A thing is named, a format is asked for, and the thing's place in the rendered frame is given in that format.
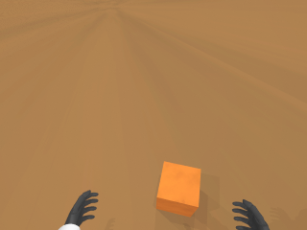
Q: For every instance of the robot left hand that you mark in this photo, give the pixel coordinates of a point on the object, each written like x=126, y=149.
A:
x=76, y=214

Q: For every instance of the carton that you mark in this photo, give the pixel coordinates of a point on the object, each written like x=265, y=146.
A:
x=179, y=189

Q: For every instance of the robot right hand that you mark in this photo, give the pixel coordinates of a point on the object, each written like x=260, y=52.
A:
x=255, y=220

